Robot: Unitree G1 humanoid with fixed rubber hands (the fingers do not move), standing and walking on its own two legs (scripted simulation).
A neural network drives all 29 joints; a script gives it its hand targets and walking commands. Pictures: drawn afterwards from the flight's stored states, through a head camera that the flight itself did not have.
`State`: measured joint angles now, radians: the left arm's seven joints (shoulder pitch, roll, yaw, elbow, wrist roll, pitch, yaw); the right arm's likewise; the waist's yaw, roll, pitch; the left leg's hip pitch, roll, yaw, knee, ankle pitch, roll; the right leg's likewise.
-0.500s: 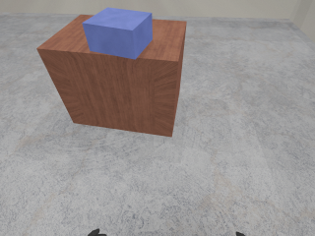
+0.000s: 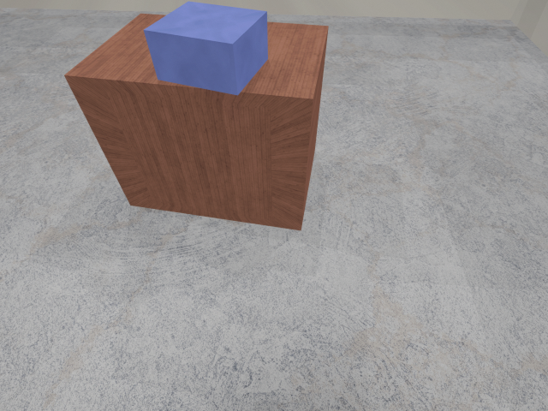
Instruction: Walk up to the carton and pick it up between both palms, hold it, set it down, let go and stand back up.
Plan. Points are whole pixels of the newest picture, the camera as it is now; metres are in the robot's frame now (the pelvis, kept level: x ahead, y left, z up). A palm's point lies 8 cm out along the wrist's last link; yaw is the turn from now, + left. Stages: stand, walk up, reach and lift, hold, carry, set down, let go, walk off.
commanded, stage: stand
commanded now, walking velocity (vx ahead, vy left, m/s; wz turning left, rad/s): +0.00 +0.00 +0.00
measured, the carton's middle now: (211, 45) +1.19 +0.24 +0.00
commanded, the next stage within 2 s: walk up in 1.46 s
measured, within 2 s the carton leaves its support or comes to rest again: neither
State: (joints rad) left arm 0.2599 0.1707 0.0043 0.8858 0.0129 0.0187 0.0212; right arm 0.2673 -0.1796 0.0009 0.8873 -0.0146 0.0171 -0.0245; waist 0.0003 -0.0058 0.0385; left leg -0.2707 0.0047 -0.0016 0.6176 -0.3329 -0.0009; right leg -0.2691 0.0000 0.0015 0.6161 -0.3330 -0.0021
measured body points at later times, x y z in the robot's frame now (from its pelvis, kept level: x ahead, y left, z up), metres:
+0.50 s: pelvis +0.01 +0.00 +0.01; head +0.02 +0.01 +0.46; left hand +0.02 +0.21 -0.16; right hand +0.02 -0.21 -0.15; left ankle +0.00 +0.12 -0.73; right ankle +0.00 -0.12 -0.73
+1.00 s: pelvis +0.01 +0.00 +0.01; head +0.01 +0.01 +0.46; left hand -0.02 +0.20 -0.16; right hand -0.01 -0.20 -0.15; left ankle +0.00 +0.12 -0.73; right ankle +0.00 -0.12 -0.73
